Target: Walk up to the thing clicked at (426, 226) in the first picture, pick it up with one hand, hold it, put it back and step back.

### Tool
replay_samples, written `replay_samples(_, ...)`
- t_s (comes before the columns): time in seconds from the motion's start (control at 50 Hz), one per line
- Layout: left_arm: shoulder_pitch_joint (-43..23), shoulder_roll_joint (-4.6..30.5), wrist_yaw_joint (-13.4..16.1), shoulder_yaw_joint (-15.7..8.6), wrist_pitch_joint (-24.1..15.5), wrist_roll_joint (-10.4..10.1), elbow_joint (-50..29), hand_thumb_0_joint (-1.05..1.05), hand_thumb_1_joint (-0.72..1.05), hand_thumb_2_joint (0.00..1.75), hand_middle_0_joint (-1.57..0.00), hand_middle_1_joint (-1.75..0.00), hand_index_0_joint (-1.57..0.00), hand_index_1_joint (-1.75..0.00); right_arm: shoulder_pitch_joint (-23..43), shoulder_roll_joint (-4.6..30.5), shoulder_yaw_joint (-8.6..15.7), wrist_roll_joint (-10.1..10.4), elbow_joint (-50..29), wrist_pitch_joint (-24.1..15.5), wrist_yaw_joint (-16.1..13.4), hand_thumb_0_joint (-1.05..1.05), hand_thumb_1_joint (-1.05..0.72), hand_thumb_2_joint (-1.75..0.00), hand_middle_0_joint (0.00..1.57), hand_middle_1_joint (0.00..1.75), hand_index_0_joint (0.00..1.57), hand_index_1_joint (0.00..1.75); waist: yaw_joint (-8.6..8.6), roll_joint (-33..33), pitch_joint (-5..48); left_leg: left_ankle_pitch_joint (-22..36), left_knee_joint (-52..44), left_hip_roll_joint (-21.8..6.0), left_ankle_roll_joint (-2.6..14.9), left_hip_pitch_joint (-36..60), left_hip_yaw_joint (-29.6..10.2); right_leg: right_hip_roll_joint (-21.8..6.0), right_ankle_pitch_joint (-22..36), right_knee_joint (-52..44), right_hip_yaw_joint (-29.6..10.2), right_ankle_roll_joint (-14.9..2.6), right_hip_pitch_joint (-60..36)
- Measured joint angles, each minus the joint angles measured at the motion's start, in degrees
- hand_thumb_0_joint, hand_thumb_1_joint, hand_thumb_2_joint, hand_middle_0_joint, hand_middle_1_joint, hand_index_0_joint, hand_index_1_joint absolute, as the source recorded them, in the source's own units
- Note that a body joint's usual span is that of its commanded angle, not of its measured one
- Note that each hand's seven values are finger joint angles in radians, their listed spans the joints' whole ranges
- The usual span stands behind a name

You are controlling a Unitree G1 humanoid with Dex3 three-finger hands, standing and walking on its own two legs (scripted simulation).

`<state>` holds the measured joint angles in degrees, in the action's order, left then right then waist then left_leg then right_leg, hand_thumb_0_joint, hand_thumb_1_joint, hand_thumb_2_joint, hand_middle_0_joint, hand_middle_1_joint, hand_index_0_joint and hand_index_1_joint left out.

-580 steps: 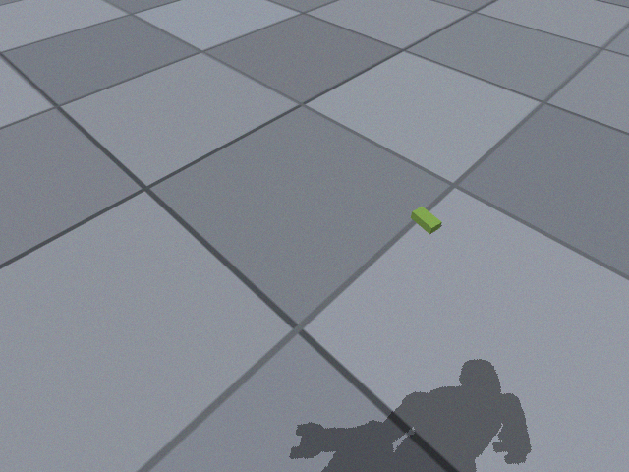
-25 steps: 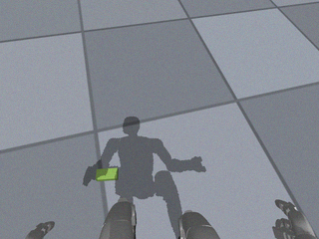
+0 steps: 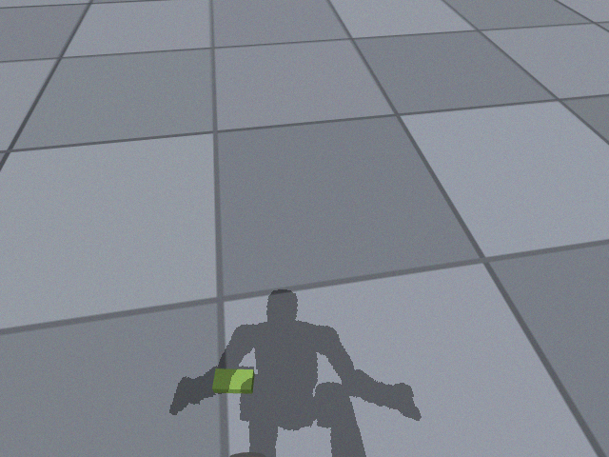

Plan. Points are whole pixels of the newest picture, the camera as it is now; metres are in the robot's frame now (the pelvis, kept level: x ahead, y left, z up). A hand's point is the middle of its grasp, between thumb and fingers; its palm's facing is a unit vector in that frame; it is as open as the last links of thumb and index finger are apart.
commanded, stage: stand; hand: left
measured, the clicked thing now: (233, 381) +0.43 +0.25 -0.73
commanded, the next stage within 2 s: none
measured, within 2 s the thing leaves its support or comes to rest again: neither
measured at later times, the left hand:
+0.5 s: hand out of the picture +0.13 +0.24 -0.12, palm faces -0.02 -0.94 -0.34, open 7.4 cm
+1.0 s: hand (165, 443) +0.16 +0.22 -0.13, palm faces -0.02 -0.95 -0.32, open 7.4 cm
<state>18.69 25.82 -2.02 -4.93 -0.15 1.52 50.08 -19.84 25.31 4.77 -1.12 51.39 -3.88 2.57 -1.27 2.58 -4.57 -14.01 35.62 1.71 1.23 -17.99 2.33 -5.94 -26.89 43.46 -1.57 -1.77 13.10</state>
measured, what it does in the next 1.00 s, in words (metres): steps on the spot: right foot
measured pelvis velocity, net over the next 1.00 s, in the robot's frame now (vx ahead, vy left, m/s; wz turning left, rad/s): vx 0.06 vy -0.02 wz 0.00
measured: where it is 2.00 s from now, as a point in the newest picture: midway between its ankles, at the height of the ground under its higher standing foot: outside the picture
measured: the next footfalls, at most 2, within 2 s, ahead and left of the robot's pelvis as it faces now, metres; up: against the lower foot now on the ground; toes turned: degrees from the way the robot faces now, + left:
right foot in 0.28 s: +0.10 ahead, -0.13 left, +0.00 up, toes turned -1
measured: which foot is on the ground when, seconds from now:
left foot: down 0.00-1.00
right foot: up 0.00-0.26, down 0.28-1.00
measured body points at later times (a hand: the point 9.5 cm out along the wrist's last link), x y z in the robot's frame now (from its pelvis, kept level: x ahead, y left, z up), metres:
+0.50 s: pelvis +0.05 -0.01 +0.02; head +0.06 -0.02 +0.47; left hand +0.13 +0.29 -0.10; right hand +0.14 -0.30 -0.11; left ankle +0.05 +0.11 -0.72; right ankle +0.06 -0.12 -0.72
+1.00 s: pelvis +0.06 -0.02 +0.03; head +0.07 -0.02 +0.48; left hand +0.16 +0.27 -0.10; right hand +0.14 -0.32 -0.10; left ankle +0.05 +0.11 -0.72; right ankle +0.06 -0.12 -0.72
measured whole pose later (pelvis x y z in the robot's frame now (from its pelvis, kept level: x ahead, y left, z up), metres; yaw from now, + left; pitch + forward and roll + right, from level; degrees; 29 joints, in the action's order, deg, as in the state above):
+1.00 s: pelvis +0.06 -0.02 +0.03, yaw +0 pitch -2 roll +0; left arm 2.9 19.2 -0.3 -0.3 -0.8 -0.1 65.6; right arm -3.9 19.7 0.0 0.0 65.2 -0.5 0.4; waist 0.4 0.3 -3.1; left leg -10.3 17.9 -2.0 -1.7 -5.5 0.8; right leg 1.2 -9.4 18.3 0.9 -1.4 6.8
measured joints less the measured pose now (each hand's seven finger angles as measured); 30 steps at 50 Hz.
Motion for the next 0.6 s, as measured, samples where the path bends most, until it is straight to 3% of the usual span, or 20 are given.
replay_samples(0.04, -0.76, -0.63, 1.34, -0.01, 1.28, -0.80, 1.42, 0.00, 0.90, 0.90, -0.20, -0.30, -0.21, -0.30, 1.13, -0.53, -0.16, -0.27, -0.72, -0.24, -1.39, 0.00, -0.90, -0.90, 0.21, 0.30, 0.20, 0.30, 0.40, 0.92, -0.66, -1.80, 1.78, 0.26, 0.21, 0.32, 0.92, 3.03, -1.74, 8.23, -4.29, -0.38, 3.55)
replay_samples(0.12, -4.11, -1.92, 2.32, 1.10, 1.58, -2.03, 2.10, 0.01, 0.90, 0.90, -0.20, -0.30, -0.20, -0.30, 4.31, -3.32, -1.63, 0.23, -0.88, 1.18, -2.59, 0.00, -0.90, -0.90, 0.20, 0.30, 0.20, 0.30, 0.87, 2.24, -1.95, -0.99, -1.48, 0.15, 0.86, 2.65, 0.97, 6.10, -1.67, 11.83, -4.68, -0.13, 8.34)
replay_samples(0.24, -6.84, -4.87, 1.41, 3.00, 0.24, -1.86, 2.78, 0.00, 0.90, 0.90, -0.20, -0.30, -0.20, -0.30, 8.68, -5.48, -3.29, 0.47, -0.67, 1.94, -2.45, 0.00, -0.90, -0.90, 0.21, 0.30, 0.20, 0.30, 1.00, 1.15, -1.73, -0.31, -4.38, -0.80, 0.56, 4.78, 1.00, 4.77, 3.99, -1.28, -0.95, 0.74, 6.50)
replay_samples(0.32, -7.77, -6.64, 1.20, 3.91, -0.28, -1.17, 4.91, 0.00, 0.90, 0.90, -0.20, -0.30, -0.20, -0.30, 11.16, -5.55, -3.63, 0.93, 0.88, 2.78, -2.10, 0.00, -0.90, -0.90, 0.21, 0.30, 0.20, 0.30, 0.97, -1.54, -1.09, -2.01, -2.70, -1.87, -0.31, 4.99, 0.39, 5.21, 13.54, -10.94, 0.37, 1.90, 1.41)
replay_samples(0.38, -7.90, -7.06, 1.05, 4.81, -0.72, -0.62, 6.42, 0.00, 0.90, 0.90, -0.20, -0.30, -0.21, -0.30, 12.00, -6.09, -3.97, 1.40, 2.55, 3.09, -1.93, 0.00, -0.90, -0.90, 0.21, 0.30, 0.20, 0.30, 1.30, -2.75, 0.41, -0.75, -6.07, -1.89, -0.82, 6.35, -0.28, 5.23, 13.37, -13.33, 1.07, 2.01, 0.23)
replay_samples(0.6, -12.58, -5.90, 1.72, 4.94, -1.47, -1.68, 10.42, 0.00, 0.90, 0.90, -0.20, -0.30, -0.20, -0.30, 13.74, -5.81, -4.68, 1.20, 9.79, 2.89, -1.51, 0.00, -0.90, -0.90, 0.21, 0.30, 0.20, 0.30, 1.27, -3.37, 0.66, 1.72, -13.44, -2.78, -1.97, 10.38, -1.37, 6.16, 15.24, -20.42, 2.24, 1.12, -3.96)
